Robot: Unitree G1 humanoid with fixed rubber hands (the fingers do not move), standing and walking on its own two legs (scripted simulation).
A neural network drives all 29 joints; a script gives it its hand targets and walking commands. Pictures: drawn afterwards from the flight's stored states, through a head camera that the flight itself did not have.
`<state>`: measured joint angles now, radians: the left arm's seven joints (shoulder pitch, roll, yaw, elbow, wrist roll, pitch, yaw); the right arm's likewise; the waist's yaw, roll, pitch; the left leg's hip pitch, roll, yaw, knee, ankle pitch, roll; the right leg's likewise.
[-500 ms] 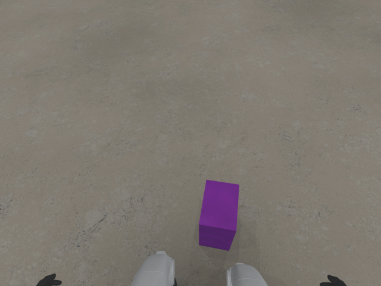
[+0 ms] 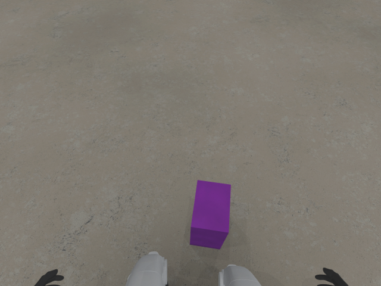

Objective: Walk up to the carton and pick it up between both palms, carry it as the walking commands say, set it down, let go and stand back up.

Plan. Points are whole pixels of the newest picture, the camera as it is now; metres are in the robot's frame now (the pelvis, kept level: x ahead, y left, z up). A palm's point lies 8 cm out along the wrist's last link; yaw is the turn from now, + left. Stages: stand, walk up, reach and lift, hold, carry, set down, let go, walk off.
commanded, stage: walk up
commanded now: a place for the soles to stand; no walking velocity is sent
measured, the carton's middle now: (209, 216) +0.44 -0.06 -0.57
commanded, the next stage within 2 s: none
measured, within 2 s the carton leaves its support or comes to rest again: neither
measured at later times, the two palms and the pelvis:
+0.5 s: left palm out of the picture +0.08 +0.32 -0.08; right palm out of the picture +0.10 -0.31 -0.10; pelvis +0.00 -0.01 +0.00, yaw -1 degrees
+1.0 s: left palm out of the picture +0.09 +0.32 -0.08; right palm out of the picture +0.11 -0.31 -0.10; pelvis +0.00 -0.01 +0.00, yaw -1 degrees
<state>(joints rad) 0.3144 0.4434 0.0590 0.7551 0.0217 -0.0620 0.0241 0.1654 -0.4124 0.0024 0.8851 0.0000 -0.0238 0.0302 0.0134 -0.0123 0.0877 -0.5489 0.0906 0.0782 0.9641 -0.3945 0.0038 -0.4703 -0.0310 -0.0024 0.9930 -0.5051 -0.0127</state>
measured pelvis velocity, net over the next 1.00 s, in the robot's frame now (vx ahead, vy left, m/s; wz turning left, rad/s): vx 0.00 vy -0.01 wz -0.03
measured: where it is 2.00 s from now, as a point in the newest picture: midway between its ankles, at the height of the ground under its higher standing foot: outside the picture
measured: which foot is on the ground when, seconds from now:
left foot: down 0.00-1.00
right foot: down 0.00-1.00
